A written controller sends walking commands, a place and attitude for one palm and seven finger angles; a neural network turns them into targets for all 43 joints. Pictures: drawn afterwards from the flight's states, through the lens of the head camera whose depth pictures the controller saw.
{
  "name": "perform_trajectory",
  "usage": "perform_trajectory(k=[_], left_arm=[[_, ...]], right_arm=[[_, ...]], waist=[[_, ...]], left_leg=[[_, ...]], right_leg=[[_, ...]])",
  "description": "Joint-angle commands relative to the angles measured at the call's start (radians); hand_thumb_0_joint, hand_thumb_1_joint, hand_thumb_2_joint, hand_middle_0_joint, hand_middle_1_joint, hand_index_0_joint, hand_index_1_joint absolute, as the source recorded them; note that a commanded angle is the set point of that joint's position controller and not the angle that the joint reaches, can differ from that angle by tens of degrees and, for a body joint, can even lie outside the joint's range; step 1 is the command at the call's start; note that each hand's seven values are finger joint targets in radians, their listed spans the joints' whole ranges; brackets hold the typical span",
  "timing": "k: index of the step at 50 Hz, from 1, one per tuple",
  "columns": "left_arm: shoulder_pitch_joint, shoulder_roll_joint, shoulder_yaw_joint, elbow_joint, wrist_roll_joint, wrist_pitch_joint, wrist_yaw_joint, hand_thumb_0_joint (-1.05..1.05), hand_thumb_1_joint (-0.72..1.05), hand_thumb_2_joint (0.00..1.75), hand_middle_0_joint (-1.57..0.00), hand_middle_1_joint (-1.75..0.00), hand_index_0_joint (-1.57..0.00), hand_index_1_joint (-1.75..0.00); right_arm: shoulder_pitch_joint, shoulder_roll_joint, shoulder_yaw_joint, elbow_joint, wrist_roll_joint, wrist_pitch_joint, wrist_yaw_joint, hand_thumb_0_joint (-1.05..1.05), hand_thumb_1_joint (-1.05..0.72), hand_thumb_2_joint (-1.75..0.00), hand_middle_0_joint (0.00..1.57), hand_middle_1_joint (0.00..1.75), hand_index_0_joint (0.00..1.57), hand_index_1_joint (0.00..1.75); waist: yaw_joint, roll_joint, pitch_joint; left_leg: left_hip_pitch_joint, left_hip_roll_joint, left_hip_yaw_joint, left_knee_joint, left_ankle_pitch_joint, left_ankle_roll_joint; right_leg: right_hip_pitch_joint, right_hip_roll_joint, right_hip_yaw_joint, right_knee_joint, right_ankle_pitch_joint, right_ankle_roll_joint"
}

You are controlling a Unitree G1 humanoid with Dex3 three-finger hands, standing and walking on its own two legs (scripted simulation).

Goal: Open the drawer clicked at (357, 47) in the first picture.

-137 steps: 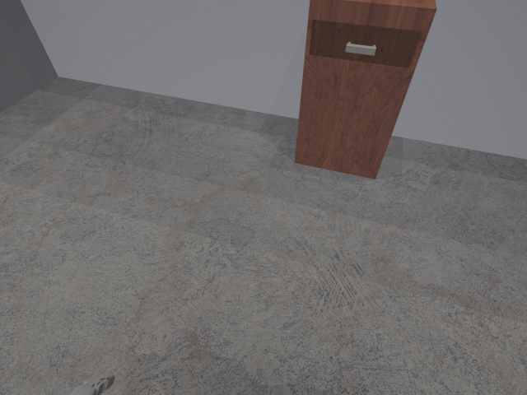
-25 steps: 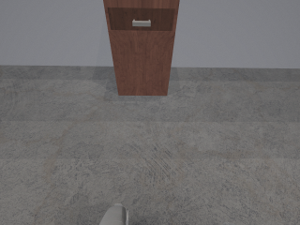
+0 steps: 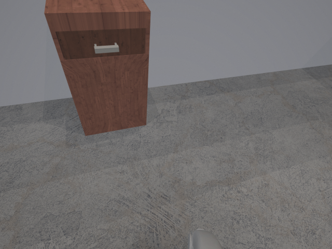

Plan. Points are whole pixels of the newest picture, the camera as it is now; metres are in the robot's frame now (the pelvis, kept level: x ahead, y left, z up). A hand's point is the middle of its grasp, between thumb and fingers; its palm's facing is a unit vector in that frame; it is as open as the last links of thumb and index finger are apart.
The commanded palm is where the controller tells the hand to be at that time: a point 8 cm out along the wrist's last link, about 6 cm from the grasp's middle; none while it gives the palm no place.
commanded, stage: walk to a spot facing it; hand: left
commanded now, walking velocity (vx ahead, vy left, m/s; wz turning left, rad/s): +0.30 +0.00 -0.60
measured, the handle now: (106, 47) +1.01 +0.35 -0.07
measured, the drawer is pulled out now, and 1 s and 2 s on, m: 0.00 0.00 0.00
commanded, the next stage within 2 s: none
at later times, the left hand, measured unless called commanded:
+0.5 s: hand (121, 193) +0.31 +0.15 -0.18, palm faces -0.25 -0.94 -0.22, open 7.3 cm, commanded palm none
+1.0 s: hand (131, 137) +0.53 +0.15 -0.17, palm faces -0.50 -0.83 -0.23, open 7.4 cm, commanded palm none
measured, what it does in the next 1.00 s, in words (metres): walks ahead, turning right: right foot, then left foot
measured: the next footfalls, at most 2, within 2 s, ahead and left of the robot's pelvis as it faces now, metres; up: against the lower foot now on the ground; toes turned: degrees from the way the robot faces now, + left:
right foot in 0.32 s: +0.24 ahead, -0.11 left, +0.00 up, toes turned -19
left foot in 0.72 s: +0.47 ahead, +0.09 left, +0.00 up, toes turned -17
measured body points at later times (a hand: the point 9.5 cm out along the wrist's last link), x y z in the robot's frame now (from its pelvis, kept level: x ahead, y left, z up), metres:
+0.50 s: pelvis +0.21 -0.03 -0.02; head +0.24 -0.03 +0.43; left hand +0.33 +0.20 -0.17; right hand +0.19 -0.27 -0.16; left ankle +0.23 +0.13 -0.65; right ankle +0.20 -0.10 -0.74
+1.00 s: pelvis +0.34 +0.01 -0.01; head +0.38 +0.00 +0.44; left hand +0.56 +0.19 -0.15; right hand +0.28 -0.23 -0.14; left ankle +0.43 +0.10 -0.74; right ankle +0.27 -0.10 -0.68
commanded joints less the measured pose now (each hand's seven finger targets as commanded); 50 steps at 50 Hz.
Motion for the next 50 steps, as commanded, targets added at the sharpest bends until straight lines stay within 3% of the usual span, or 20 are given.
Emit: perform_trajectory(k=[1,9,12,14,15,16,17,18,19,23,27,31,34,35,36,37,38,41,44,50], left_arm=[[-0.045,-0.020,-0.018,-0.060,-0.004,-0.005,-0.017,0.00,0.90,0.90,-0.20,-0.30,-0.20,-0.30],[-0.195,-0.043,-0.039,-0.107,-0.010,-0.026,-0.018,0.00,0.90,0.90,-0.20,-0.30,-0.20,-0.30],[-0.051,-0.006,-0.025,-0.072,-0.008,-0.044,-0.009,0.00,0.90,0.90,-0.20,-0.30,-0.20,-0.30],[0.149,0.052,-0.002,-0.019,-0.004,-0.064,-0.001,0.00,0.90,0.90,-0.20,-0.30,-0.20,-0.30],[0.268,0.140,0.017,0.011,-0.004,-0.073,0.005,0.00,0.90,0.90,-0.20,-0.30,-0.20,-0.30],[0.329,0.224,0.034,0.019,-0.022,-0.079,0.022,0.00,0.90,0.90,-0.20,-0.30,-0.20,-0.30],[0.290,0.246,0.040,0.014,-0.041,-0.071,0.035,0.00,0.90,0.90,-0.20,-0.30,-0.20,-0.30],[0.217,0.187,0.026,-0.004,-0.045,-0.067,0.041,0.00,0.90,0.90,-0.20,-0.30,-0.20,-0.30],[0.168,0.166,0.017,-0.021,-0.040,-0.076,0.039,0.00,0.90,0.90,-0.20,-0.30,-0.20,-0.30],[0.055,0.105,-0.006,-0.037,-0.016,-0.103,0.045,0.00,0.90,0.90,-0.20,-0.30,-0.20,-0.30],[0.074,0.122,0.001,-0.036,-0.018,-0.095,0.030,0.00,0.90,0.90,-0.20,-0.30,-0.20,-0.30],[0.108,0.151,0.012,-0.047,-0.021,-0.073,0.030,0.00,0.90,0.90,-0.20,-0.30,-0.20,-0.30],[0.085,0.153,0.016,-0.066,-0.026,-0.053,0.037,0.00,0.90,0.90,-0.20,-0.30,-0.20,-0.30],[0.096,0.118,0.008,-0.081,-0.037,-0.049,0.037,0.00,0.90,0.90,-0.20,-0.30,-0.20,-0.30],[0.138,0.057,-0.004,-0.091,-0.049,-0.047,0.027,0.00,0.90,0.90,-0.20,-0.30,-0.20,-0.30],[0.145,0.077,-0.004,-0.087,-0.036,-0.048,0.032,0.00,0.90,0.90,-0.20,-0.30,-0.20,-0.30],[0.132,0.093,-0.001,-0.090,-0.032,-0.038,0.033,0.00,0.90,0.90,-0.20,-0.30,-0.20,-0.30],[0.079,0.085,0.009,-0.097,-0.021,-0.016,0.011,0.00,0.90,0.90,-0.20,-0.30,-0.20,-0.30],[0.091,0.054,0.005,-0.103,-0.025,0.005,0.000,0.00,0.90,0.90,-0.20,-0.30,-0.20,-0.30],[-0.009,0.028,-0.001,-0.152,-0.023,0.012,-0.004,0.00,0.90,0.90,-0.20,-0.30,-0.20,-0.30]], right_arm=[[0.084,-0.101,-0.012,-0.021,0.001,-0.025,-0.008,0.00,-0.90,-0.90,0.20,0.30,0.20,0.30],[0.183,-0.108,-0.010,0.027,-0.011,-0.002,-0.008,0.00,-0.90,-0.90,0.20,0.30,0.20,0.30],[0.134,-0.160,-0.027,0.002,-0.005,0.002,-0.004,0.00,-0.90,-0.90,0.20,0.30,0.20,0.30],[0.074,-0.180,-0.032,-0.034,0.003,0.006,0.007,0.00,-0.90,-0.90,0.20,0.30,0.20,0.30],[0.056,-0.148,-0.027,-0.068,0.019,0.010,0.019,0.00,-0.90,-0.90,0.20,0.30,0.20,0.30],[0.020,-0.077,-0.022,-0.120,0.028,0.002,0.018,0.00,-0.90,-0.90,0.20,0.30,0.20,0.30],[-0.064,-0.097,-0.028,-0.143,0.020,0.007,0.011,0.00,-0.90,-0.90,0.20,0.30,0.20,0.30],[-0.107,-0.092,-0.036,-0.163,0.009,0.007,0.012,0.00,-0.90,-0.90,0.20,0.30,0.20,0.30],[-0.079,-0.060,-0.030,-0.164,0.006,0.019,0.016,0.00,-0.90,-0.90,0.20,0.30,0.20,0.30],[-0.047,-0.059,-0.031,-0.139,-0.008,0.058,0.019,0.00,-0.90,-0.90,0.20,0.30,0.20,0.30],[-0.162,-0.056,-0.024,-0.185,-0.005,0.062,0.028,0.00,-0.90,-0.90,0.20,0.30,0.20,0.30],[-0.261,-0.087,-0.021,-0.228,0.000,0.049,0.023,0.00,-0.90,-0.90,0.20,0.30,0.20,0.30],[-0.196,-0.140,-0.031,-0.216,0.002,0.040,0.010,0.00,-0.90,-0.90,0.20,0.30,0.20,0.30],[-0.127,-0.212,-0.042,-0.199,-0.007,0.035,0.004,0.00,-0.90,-0.90,0.20,0.30,0.20,0.30],[-0.047,-0.320,-0.065,-0.190,-0.018,0.033,0.004,0.00,-0.90,-0.90,0.20,0.30,0.20,0.30],[-0.042,-0.326,-0.057,-0.196,-0.010,0.051,0.008,0.00,-0.90,-0.90,0.20,0.30,0.20,0.30],[-0.108,-0.276,-0.047,-0.218,-0.010,0.057,0.013,0.00,-0.90,-0.90,0.20,0.30,0.20,0.30],[-0.240,-0.205,-0.028,-0.243,-0.013,0.058,0.008,0.00,-0.90,-0.90,0.20,0.30,0.20,0.30],[-0.237,-0.199,-0.033,-0.233,-0.011,0.061,0.009,0.00,-0.90,-0.90,0.20,0.30,0.20,0.30],[-0.191,-0.223,-0.061,-0.209,-0.012,0.067,0.016,0.00,-0.90,-0.90,0.20,0.30,0.20,0.30]], waist=[[-0.001,0.135,0.074],[-0.043,0.151,0.107],[0.025,0.212,0.000],[0.128,0.211,-0.110],[0.179,0.073,-0.204],[0.165,-0.099,-0.290],[0.150,-0.016,-0.235],[0.123,0.106,-0.041],[0.063,0.024,-0.062],[-0.043,0.047,0.026],[-0.014,-0.085,0.016],[0.034,-0.131,-0.045],[-0.007,-0.077,-0.116],[-0.035,0.057,-0.181],[-0.057,0.349,-0.278],[-0.057,0.304,-0.272],[-0.031,0.219,-0.176],[0.006,0.274,-0.014],[0.018,0.272,-0.050],[-0.014,0.246,-0.067]], left_leg=[[0.118,0.299,-0.142,-0.152,0.488,-0.058],[0.215,0.310,-0.016,-0.055,0.866,-0.008],[0.242,0.318,0.036,0.175,1.209,-0.015],[0.060,0.299,0.046,0.500,1.099,-0.049],[-0.223,0.234,0.034,0.804,0.617,-0.084],[-0.553,0.039,-0.066,1.140,-0.273,-0.146],[-0.631,0.064,-0.249,1.191,-0.262,-0.119],[-0.640,0.108,-0.286,1.122,-0.147,-0.104],[-0.601,0.139,-0.309,1.080,-0.091,-0.117],[-0.446,0.142,-0.307,0.855,-0.050,-0.141],[-0.409,0.104,-0.263,0.555,0.044,-0.166],[-0.352,0.033,-0.239,0.359,0.045,-0.158],[-0.132,0.030,-0.236,0.119,0.153,-0.152],[0.088,0.146,-0.331,0.052,0.304,-0.120],[0.285,0.465,-0.627,0.071,0.614,0.008],[0.195,0.543,-0.640,0.052,0.665,0.084],[0.067,0.506,-0.555,0.015,0.550,0.084],[-0.125,0.379,-0.378,-0.043,0.392,0.030],[-0.130,0.327,-0.247,-0.038,0.356,0.012],[-0.069,0.367,-0.181,-0.042,0.302,0.036]], right_leg=[[-0.160,-0.025,-0.028,-0.093,0.006,0.006],[-0.016,0.050,-0.173,-0.449,-0.117,-0.062],[0.171,0.125,-0.219,-0.523,-0.180,-0.113],[0.518,0.136,-0.208,-0.655,-0.111,-0.146],[0.825,-0.034,0.027,-0.698,0.013,-0.234],[1.002,-0.316,0.584,-0.778,0.319,-0.387],[0.950,-0.346,0.580,-0.854,0.324,-0.414],[0.765,-0.287,0.399,-0.858,0.412,-0.354],[0.668,-0.265,0.389,-0.878,0.322,-0.318],[0.325,-0.154,0.216,-0.941,0.204,-0.240],[0.312,-0.065,0.167,-0.889,0.232,-0.208],[0.434,-0.061,0.233,-0.785,0.341,-0.179],[0.425,-0.041,0.243,-0.648,0.299,-0.126],[0.292,0.026,0.194,-0.511,0.129,-0.075],[0.087,0.141,0.047,-0.218,-0.451,-0.005],[0.084,0.098,0.061,-0.020,-0.591,0.005],[0.084,0.052,0.061,0.027,-0.542,0.014],[0.086,0.008,0.018,0.055,-0.393,0.035],[0.147,0.005,-0.032,-0.042,-0.337,0.040],[0.184,-0.008,-0.068,-0.313,-0.303,0.042]])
